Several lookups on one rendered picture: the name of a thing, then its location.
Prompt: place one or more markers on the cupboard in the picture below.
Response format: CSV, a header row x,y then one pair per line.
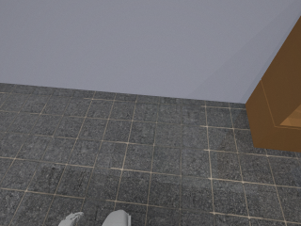
x,y
274,107

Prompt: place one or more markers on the robot left hand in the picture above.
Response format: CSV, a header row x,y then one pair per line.
x,y
71,219

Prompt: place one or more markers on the left robot thigh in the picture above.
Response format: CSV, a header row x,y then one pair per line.
x,y
118,218

